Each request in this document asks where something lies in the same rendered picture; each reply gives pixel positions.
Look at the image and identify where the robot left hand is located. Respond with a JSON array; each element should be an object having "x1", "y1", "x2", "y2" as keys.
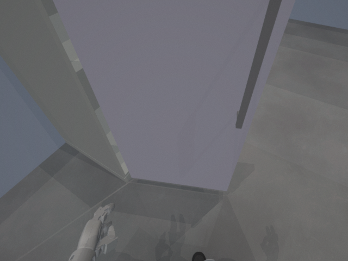
[{"x1": 77, "y1": 203, "x2": 118, "y2": 258}]

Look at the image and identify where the robot left forearm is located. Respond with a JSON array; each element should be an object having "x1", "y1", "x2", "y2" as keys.
[{"x1": 69, "y1": 248, "x2": 96, "y2": 261}]

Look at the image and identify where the fridge door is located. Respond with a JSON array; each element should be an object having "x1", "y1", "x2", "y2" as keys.
[{"x1": 53, "y1": 0, "x2": 295, "y2": 191}]

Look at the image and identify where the handle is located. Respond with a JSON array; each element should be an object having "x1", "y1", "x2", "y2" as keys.
[{"x1": 235, "y1": 0, "x2": 282, "y2": 129}]

